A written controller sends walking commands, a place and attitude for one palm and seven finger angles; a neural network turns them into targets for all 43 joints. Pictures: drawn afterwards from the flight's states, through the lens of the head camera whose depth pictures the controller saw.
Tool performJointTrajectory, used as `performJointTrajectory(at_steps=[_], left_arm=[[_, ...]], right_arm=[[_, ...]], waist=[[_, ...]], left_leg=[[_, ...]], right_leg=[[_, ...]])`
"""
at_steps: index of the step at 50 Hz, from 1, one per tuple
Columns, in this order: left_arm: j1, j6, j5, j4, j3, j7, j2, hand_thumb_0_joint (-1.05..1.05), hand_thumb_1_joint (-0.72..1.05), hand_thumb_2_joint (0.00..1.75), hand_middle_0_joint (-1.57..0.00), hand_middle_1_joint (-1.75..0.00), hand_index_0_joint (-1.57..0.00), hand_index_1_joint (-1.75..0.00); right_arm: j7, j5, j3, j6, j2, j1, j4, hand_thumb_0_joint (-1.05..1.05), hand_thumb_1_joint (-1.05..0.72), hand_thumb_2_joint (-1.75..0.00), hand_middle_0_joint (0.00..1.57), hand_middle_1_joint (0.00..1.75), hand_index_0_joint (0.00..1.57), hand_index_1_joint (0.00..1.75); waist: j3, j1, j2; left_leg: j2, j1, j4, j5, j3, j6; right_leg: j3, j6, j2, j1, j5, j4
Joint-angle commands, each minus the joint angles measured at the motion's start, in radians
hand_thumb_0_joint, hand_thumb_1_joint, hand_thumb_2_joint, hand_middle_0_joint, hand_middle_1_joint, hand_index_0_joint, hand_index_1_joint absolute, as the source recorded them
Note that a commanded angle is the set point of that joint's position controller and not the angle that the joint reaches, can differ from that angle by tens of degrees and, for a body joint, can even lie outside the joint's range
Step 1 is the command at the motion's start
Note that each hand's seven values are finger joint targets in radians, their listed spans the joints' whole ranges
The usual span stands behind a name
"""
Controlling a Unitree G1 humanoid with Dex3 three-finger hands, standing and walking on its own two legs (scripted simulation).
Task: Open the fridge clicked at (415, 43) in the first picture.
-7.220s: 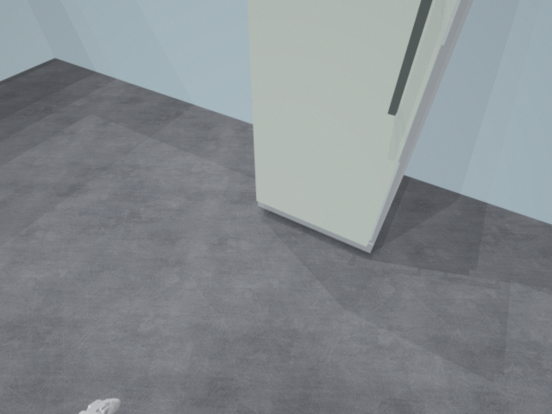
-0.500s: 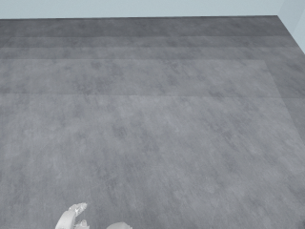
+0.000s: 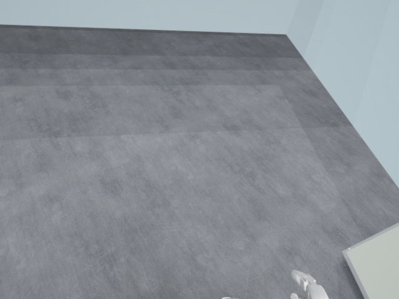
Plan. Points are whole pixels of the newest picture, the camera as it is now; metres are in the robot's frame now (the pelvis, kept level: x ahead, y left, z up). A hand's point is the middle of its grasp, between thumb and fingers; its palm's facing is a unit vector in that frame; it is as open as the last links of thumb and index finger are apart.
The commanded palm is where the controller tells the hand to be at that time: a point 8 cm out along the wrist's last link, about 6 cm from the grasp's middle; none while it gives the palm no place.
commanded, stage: turn to face it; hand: right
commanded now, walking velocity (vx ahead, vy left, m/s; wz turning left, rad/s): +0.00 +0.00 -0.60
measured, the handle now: out of the picture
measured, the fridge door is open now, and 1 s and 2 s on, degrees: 0 0 0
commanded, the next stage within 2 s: none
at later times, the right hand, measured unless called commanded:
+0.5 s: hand out of the picture -0.06 -0.26 -0.19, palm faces +0.36 +0.89 -0.27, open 7.4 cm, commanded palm none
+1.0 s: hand out of the picture -0.01 -0.22 -0.13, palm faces +0.56 +0.77 -0.30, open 7.4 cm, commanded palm none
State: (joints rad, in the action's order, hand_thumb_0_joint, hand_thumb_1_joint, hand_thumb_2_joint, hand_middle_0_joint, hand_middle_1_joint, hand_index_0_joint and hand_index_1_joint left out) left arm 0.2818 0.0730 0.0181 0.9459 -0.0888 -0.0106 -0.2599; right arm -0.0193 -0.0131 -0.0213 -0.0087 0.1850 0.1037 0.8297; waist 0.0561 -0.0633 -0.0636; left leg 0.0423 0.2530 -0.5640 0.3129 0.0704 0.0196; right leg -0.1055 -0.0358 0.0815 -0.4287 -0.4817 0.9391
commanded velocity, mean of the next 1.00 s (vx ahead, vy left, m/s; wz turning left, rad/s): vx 0.00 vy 0.00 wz -0.60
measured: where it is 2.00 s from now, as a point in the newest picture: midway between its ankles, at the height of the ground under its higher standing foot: outside the picture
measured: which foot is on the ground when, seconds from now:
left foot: down 0.00-0.40, up 0.42-0.90, down 0.92-1.00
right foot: up 0.00-0.38, down 0.40-0.92, up 0.94-1.00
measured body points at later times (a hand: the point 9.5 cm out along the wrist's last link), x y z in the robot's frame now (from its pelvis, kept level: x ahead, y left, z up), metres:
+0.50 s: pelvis -0.01 -0.04 -0.01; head +0.02 -0.08 +0.44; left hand +0.19 +0.17 -0.12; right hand -0.08 -0.31 -0.17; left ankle -0.01 +0.11 -0.68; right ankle -0.03 -0.13 -0.73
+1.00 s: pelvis +0.00 +0.01 +0.00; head +0.04 +0.03 +0.45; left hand +0.18 +0.20 -0.16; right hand -0.04 -0.26 -0.11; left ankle +0.06 +0.10 -0.73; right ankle -0.06 -0.11 -0.69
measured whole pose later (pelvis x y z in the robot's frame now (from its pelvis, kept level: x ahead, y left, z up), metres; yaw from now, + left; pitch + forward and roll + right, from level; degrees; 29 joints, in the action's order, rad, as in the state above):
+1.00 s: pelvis +0.00 +0.01 +0.00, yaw -36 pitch +0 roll -1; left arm 0.26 0.08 0.02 0.93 -0.09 -0.02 -0.26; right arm -0.02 -0.02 -0.03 -0.02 0.19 0.16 0.84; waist 0.04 -0.04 -0.07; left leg 0.04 0.24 -0.55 0.31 0.07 0.02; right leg -0.11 -0.03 0.09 -0.48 -0.43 0.94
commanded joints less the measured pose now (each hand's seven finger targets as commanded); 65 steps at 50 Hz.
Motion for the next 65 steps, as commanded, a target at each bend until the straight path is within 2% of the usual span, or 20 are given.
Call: performJointTrajectory(at_steps=[1,15,18,19,20,21,22,23,28,34,38,43,44,45,46,47,50,52,59,65], left_arm=[[-0.021,-0.012,0.006,-0.067,-0.028,-0.014,-0.078,0.00,0.90,0.90,-0.20,-0.30,-0.20,-0.30],[-0.188,-0.024,-0.008,-0.114,0.006,-0.025,-0.048,0.00,0.90,0.90,-0.20,-0.30,-0.20,-0.30],[-0.111,-0.041,-0.004,-0.105,0.003,-0.019,-0.075,0.00,0.90,0.90,-0.20,-0.30,-0.20,-0.30],[-0.038,-0.051,-0.002,-0.088,-0.011,-0.020,-0.127,0.00,0.90,0.90,-0.20,-0.30,-0.20,-0.30],[0.027,-0.061,0.003,-0.086,-0.042,-0.012,-0.255,0.00,0.90,0.90,-0.20,-0.30,-0.20,-0.30],[0.089,-0.054,-0.009,-0.062,-0.049,-0.003,-0.301,0.00,0.90,0.90,-0.20,-0.30,-0.20,-0.30],[0.073,-0.052,-0.005,-0.061,-0.040,0.004,-0.277,0.00,0.90,0.90,-0.20,-0.30,-0.20,-0.30],[0.029,-0.058,-0.002,-0.068,-0.032,0.014,-0.237,0.00,0.90,0.90,-0.20,-0.30,-0.20,-0.30],[-0.117,-0.062,-0.003,-0.120,-0.006,0.019,-0.173,0.00,0.90,0.90,-0.20,-0.30,-0.20,-0.30],[-0.076,-0.055,0.002,-0.115,-0.016,0.013,-0.177,0.00,0.90,0.90,-0.20,-0.30,-0.20,-0.30],[-0.046,-0.050,0.007,-0.106,-0.025,0.013,-0.179,0.00,0.90,0.90,-0.20,-0.30,-0.20,-0.30],[-0.087,-0.044,0.003,-0.120,-0.034,0.011,-0.169,0.00,0.90,0.90,-0.20,-0.30,-0.20,-0.30],[-0.097,-0.044,-0.004,-0.125,-0.031,0.008,-0.150,0.00,0.90,0.90,-0.20,-0.30,-0.20,-0.30],[-0.071,-0.045,-0.014,-0.132,-0.022,0.003,-0.081,0.00,0.90,0.90,-0.20,-0.30,-0.20,-0.30],[-0.080,-0.045,-0.008,-0.157,-0.019,0.004,-0.057,0.00,0.90,0.90,-0.20,-0.30,-0.20,-0.30],[-0.097,-0.037,0.003,-0.151,-0.032,0.003,-0.107,0.00,0.90,0.90,-0.20,-0.30,-0.20,-0.30],[-0.043,-0.013,0.008,-0.084,-0.034,-0.015,-0.092,0.00,0.90,0.90,-0.20,-0.30,-0.20,-0.30],[-0.031,-0.011,0.007,-0.073,-0.026,-0.022,-0.070,0.00,0.90,0.90,-0.20,-0.30,-0.20,-0.30],[-0.156,-0.008,-0.001,-0.099,-0.011,-0.023,-0.060,0.00,0.90,0.90,-0.20,-0.30,-0.20,-0.30],[-0.164,-0.032,-0.009,-0.110,0.007,-0.019,-0.045,0.00,0.90,0.90,-0.20,-0.30,-0.20,-0.30]], right_arm=[[-0.018,0.000,-0.050,0.019,0.174,-0.010,-0.068,0.00,-0.90,-0.90,0.20,0.30,0.20,0.30],[-0.013,-0.019,-0.081,0.006,0.246,0.164,0.008,0.00,-0.90,-0.90,0.20,0.30,0.20,0.30],[-0.008,-0.009,-0.087,-0.001,0.254,0.159,0.019,0.00,-0.90,-0.90,0.20,0.30,0.20,0.30],[-0.005,-0.001,-0.083,-0.004,0.235,0.159,0.016,0.00,-0.90,-0.90,0.20,0.30,0.20,0.30],[0.003,0.008,-0.073,-0.008,0.168,0.155,-0.024,0.00,-0.90,-0.90,0.20,0.30,0.20,0.30],[-0.002,-0.001,-0.056,-0.018,0.153,0.098,-0.057,0.00,-0.90,-0.90,0.20,0.30,0.20,0.30],[-0.003,-0.004,-0.060,-0.023,0.168,0.079,-0.058,0.00,-0.90,-0.90,0.20,0.30,0.20,0.30],[-0.006,-0.006,-0.064,-0.026,0.157,0.063,-0.041,0.00,-0.90,-0.90,0.20,0.30,0.20,0.30],[0.008,-0.005,-0.074,-0.029,0.177,0.117,0.011,0.00,-0.90,-0.90,0.20,0.30,0.20,0.30],[0.003,-0.005,-0.071,-0.028,0.172,0.054,-0.024,0.00,-0.90,-0.90,0.20,0.30,0.20,0.30],[-0.002,0.002,-0.064,-0.020,0.148,0.009,-0.057,0.00,-0.90,-0.90,0.20,0.30,0.20,0.30],[-0.008,0.014,-0.063,0.000,0.148,0.114,-0.045,0.00,-0.90,-0.90,0.20,0.30,0.20,0.30],[-0.011,0.012,-0.069,0.008,0.177,0.152,-0.037,0.00,-0.90,-0.90,0.20,0.30,0.20,0.30],[-0.019,-0.001,-0.084,0.019,0.251,0.180,-0.033,0.00,-0.90,-0.90,0.20,0.30,0.20,0.30],[-0.023,-0.011,-0.093,0.016,0.317,0.166,-0.045,0.00,-0.90,-0.90,0.20,0.30,0.20,0.30],[-0.026,-0.006,-0.083,0.009,0.296,0.141,-0.057,0.00,-0.90,-0.90,0.20,0.30,0.20,0.30],[-0.021,-0.001,-0.059,0.014,0.191,-0.003,-0.074,0.00,-0.90,-0.90,0.20,0.30,0.20,0.30],[-0.018,-0.004,-0.054,0.023,0.172,0.026,-0.063,0.00,-0.90,-0.90,0.20,0.30,0.20,0.30],[-0.018,-0.014,-0.069,0.016,0.215,0.154,-0.004,0.00,-0.90,-0.90,0.20,0.30,0.20,0.30],[-0.012,-0.018,-0.087,0.004,0.256,0.178,0.017,0.00,-0.90,-0.90,0.20,0.30,0.20,0.30]], waist=[[0.006,0.022,0.223],[-0.050,0.105,0.293],[-0.119,0.061,0.233],[-0.169,0.020,0.104],[-0.198,-0.017,-0.229],[-0.223,-0.038,-0.233],[-0.195,-0.025,-0.138],[-0.172,-0.019,-0.201],[-0.085,0.054,-0.077],[-0.067,0.033,-0.064],[-0.081,0.016,-0.085],[-0.159,0.067,-0.087],[-0.166,0.091,-0.039],[-0.183,0.104,0.179],[-0.139,0.106,0.366],[-0.099,0.095,0.251],[0.010,0.019,0.213],[0.002,0.024,0.222],[-0.007,0.090,0.255],[-0.079,0.102,0.302]], left_leg=[[0.274,-0.044,0.260,-0.298,-0.133,0.073],[0.342,-0.154,0.154,-0.480,0.036,0.098],[0.322,-0.143,-0.008,-0.476,0.108,0.037],[0.290,-0.037,-0.185,-0.382,0.131,-0.010],[0.132,0.282,-0.429,0.194,0.151,-0.101],[0.093,0.358,-0.553,0.397,0.033,-0.110],[0.114,0.359,-0.614,0.338,-0.012,-0.098],[0.111,0.372,-0.633,0.274,-0.035,-0.102],[0.083,0.298,-0.621,0.047,-0.061,-0.117],[0.055,0.274,-0.462,0.070,-0.075,-0.123],[0.019,0.234,-0.327,0.125,-0.077,-0.113],[-0.036,-0.036,0.035,-0.001,-0.054,-0.092],[-0.004,-0.172,0.172,-0.093,-0.075,-0.086],[0.208,-0.346,0.297,-0.054,-0.269,-0.029],[0.453,-0.286,0.320,-0.152,-0.496,0.090],[0.460,-0.127,0.313,-0.144,-0.428,0.135],[0.291,-0.012,0.294,-0.144,-0.204,0.083],[0.255,-0.055,0.264,-0.253,-0.102,0.072],[0.308,-0.155,0.236,-0.354,-0.041,0.099],[0.332,-0.192,0.105,-0.548,0.027,0.089]], right_leg=[[0.047,-0.030,-0.099,-0.150,0.096,0.318],[0.202,-0.026,-0.120,0.008,0.055,-0.145],[0.222,-0.003,-0.101,0.173,0.221,-0.409],[0.151,0.018,-0.137,0.344,0.380,-0.525],[-0.231,0.139,-0.420,0.528,0.784,-0.555],[-0.306,0.237,-0.519,0.522,1.033,-0.543],[-0.232,0.262,-0.510,0.478,0.959,-0.535],[-0.210,0.233,-0.433,0.436,0.907,-0.543],[-0.107,0.164,-0.291,0.275,0.622,-0.608],[-0.221,0.199,-0.287,0.245,0.406,-0.642],[-0.298,0.219,-0.287,0.259,0.489,-0.601],[-0.317,0.168,-0.215,0.179,0.609,-0.490],[-0.294,0.125,-0.176,0.078,0.513,-0.439],[-0.167,0.052,-0.077,-0.118,0.230,-0.272],[0.016,-0.013,0.028,-0.234,-0.091,-0.036],[-0.021,-0.001,-0.031,-0.183,-0.087,0.131],[0.024,-0.016,-0.086,-0.156,0.090,0.292],[0.059,-0.032,-0.089,-0.164,0.134,0.291],[0.127,-0.049,-0.119,-0.123,0.068,0.065],[0.207,-0.019,-0.099,0.038,0.056,-0.237]])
